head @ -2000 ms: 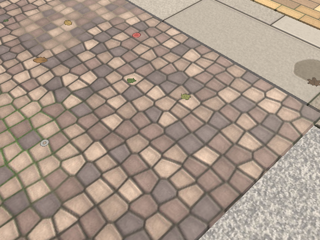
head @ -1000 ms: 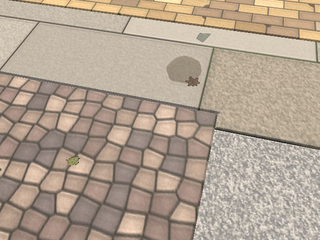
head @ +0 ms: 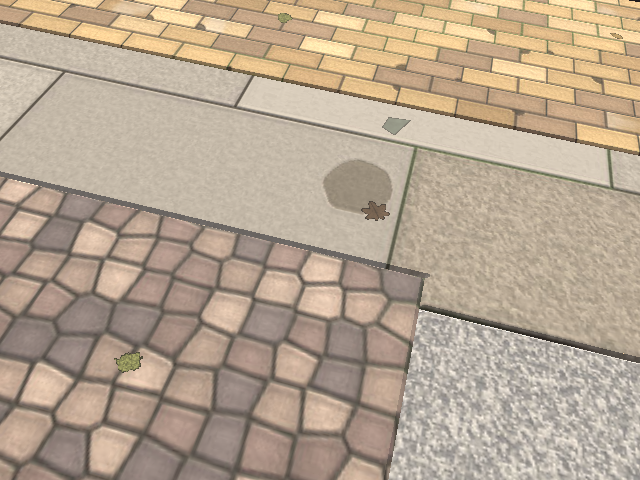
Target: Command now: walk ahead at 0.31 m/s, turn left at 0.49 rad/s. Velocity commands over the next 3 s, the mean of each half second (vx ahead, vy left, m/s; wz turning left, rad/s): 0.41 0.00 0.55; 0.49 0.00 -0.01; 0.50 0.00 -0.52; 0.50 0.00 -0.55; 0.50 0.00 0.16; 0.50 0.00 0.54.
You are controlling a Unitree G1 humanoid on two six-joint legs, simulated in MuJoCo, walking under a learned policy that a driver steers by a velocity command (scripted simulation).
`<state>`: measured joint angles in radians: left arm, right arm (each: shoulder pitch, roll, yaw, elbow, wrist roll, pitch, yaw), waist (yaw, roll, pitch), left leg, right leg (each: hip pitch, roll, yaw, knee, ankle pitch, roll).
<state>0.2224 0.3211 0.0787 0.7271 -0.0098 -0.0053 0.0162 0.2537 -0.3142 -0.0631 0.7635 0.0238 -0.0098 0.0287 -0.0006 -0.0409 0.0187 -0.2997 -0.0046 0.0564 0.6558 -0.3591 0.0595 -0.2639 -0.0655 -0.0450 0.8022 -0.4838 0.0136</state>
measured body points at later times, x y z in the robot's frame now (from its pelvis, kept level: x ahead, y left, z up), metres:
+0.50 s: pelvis +0.24 +0.02 -0.01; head +0.29 +0.04 +0.44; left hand +0.43 +0.31 -0.07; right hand +0.30 -0.27 -0.12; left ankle +0.00 +0.08 -0.69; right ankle +0.39 -0.06 -0.72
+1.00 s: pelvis +0.49 +0.15 +0.01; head +0.51 +0.18 +0.46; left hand +0.44 +0.44 -0.13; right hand +0.75 -0.03 -0.06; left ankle +0.52 +0.28 -0.72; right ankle +0.42 -0.03 -0.65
